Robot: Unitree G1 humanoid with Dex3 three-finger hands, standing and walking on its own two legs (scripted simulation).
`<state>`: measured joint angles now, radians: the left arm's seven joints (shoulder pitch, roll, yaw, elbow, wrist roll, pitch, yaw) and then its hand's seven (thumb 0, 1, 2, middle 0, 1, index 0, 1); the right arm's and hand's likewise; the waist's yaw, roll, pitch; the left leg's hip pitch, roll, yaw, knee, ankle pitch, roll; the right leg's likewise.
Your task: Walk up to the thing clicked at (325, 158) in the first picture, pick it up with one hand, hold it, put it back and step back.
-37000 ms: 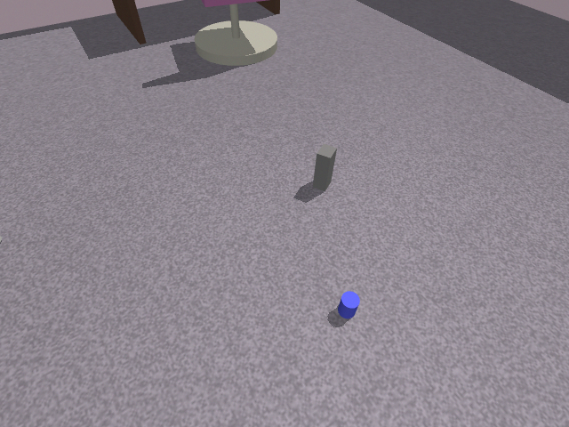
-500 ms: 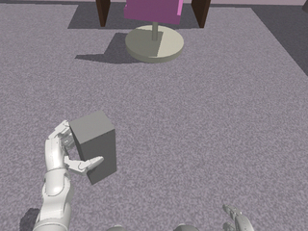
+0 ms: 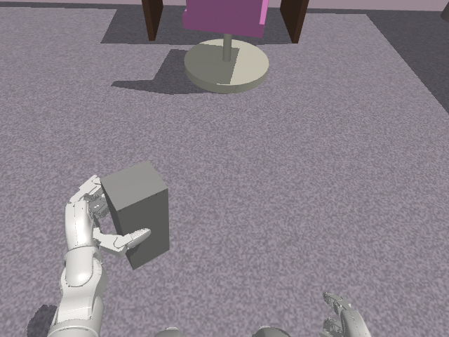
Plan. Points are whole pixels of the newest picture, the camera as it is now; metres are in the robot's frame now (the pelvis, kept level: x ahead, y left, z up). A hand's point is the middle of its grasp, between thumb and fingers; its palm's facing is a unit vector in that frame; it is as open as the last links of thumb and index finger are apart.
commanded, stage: hold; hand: left
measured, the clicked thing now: (140, 220) +0.32 +0.15 +0.00
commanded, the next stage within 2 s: crouch in 0.48 s
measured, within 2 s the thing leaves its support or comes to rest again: neither
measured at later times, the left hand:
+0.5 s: hand (117, 211) +0.33 +0.18 +0.04, palm faces +0.26 -0.97 -0.04, open 10.6 cm
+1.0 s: hand (123, 229) +0.33 +0.19 -0.05, palm faces +0.33 -0.94 -0.03, open 10.6 cm
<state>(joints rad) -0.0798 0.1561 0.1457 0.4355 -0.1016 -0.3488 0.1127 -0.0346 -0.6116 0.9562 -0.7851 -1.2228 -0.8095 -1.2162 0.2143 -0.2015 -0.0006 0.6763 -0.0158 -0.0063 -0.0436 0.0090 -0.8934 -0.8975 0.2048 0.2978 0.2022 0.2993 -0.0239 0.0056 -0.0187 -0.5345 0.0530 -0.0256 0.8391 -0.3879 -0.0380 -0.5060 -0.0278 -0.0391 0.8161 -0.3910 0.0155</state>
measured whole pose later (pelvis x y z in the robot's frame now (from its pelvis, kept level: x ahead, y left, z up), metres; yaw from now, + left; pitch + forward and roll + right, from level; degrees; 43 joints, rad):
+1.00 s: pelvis -0.01 +0.00 -0.03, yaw +0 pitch +13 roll -1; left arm -0.21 0.15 0.25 0.72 -0.08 -0.57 0.13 -0.03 -0.61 0.93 -0.82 -1.18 -0.84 -1.17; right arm 0.18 -0.20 -0.02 0.70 -0.06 -0.02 0.00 0.01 -0.89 -0.90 0.21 0.30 0.20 0.30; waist -0.04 -0.02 -0.05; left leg -0.83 0.05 -0.04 1.04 -0.44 -0.04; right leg -0.80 -0.03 -0.04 1.02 -0.45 0.01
